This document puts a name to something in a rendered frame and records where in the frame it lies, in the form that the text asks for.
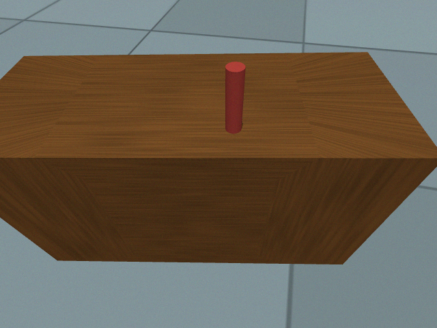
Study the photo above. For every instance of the can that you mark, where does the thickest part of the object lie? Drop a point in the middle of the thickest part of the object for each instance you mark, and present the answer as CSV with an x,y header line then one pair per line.
x,y
234,96

